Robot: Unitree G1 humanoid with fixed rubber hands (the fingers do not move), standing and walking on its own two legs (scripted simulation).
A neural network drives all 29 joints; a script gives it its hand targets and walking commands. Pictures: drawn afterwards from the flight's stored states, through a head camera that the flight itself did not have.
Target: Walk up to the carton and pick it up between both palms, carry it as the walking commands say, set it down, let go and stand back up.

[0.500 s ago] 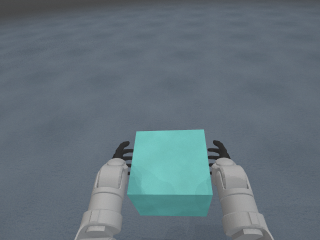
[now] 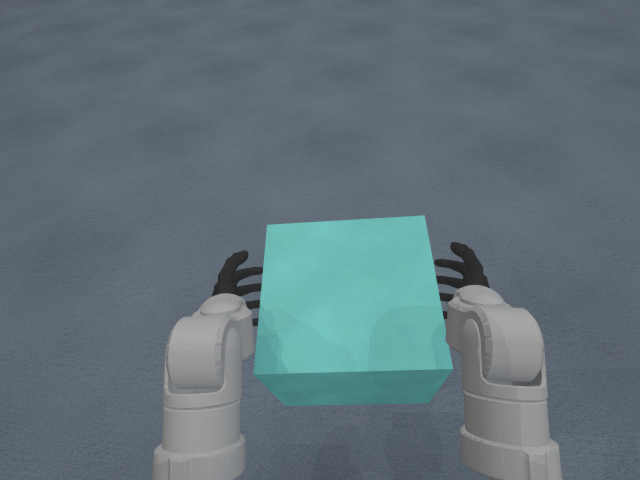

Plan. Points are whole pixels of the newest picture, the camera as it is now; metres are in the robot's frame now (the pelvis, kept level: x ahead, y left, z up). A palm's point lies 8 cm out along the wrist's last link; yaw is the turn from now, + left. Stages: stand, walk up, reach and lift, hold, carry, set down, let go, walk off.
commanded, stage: carry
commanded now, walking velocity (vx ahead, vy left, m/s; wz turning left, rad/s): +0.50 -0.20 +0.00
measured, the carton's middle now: (350, 316) +0.32 -0.01 +0.04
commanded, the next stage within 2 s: none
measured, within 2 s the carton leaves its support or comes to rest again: neither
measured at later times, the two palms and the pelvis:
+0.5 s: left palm (295, 172) +0.56 +0.08 +0.10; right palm (465, 170) +0.55 -0.20 +0.10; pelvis +0.28 -0.05 +0.00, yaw -2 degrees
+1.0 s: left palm (350, 83) +0.85 -0.02 +0.12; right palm (481, 80) +0.85 -0.30 +0.12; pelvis +0.58 -0.15 +0.01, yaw +1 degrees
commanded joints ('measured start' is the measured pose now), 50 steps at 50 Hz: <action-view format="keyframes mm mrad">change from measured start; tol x32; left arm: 1 -497 -1048 -558 -215 -408 -41 -187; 50 -375 -1014 -534 -140 -359 -17 -213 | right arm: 1 -455 1061 557 -234 486 -23 233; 50 -371 1059 580 -170 461 -24 262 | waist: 1 26 -92 -422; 27 -23 260 -255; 33 26 -255 -297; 50 -26 -136 -131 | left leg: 1 -170 86 55 245 337 10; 3 -586 -57 50 371 -218 -8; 9 -536 -62 119 222 -165 6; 14 275 -46 117 -97 246 70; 16 625 385 -539 -212 288 236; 29 57 143 117 49 589 31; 33 -503 -34 43 578 -237 20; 50 96 -83 182 -43 217 37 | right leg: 1 679 -123 142 -329 155 -78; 4 869 -325 419 -272 789 -224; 11 692 -231 151 -244 830 -170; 14 181 -130 -82 -53 723 -65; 16 -357 32 -135 322 -1 40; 20 -401 -94 22 319 -105 10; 29 448 45 -183 -240 317 -44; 33 737 -343 465 -324 399 -224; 50 206 -169 -59 -216 625 -76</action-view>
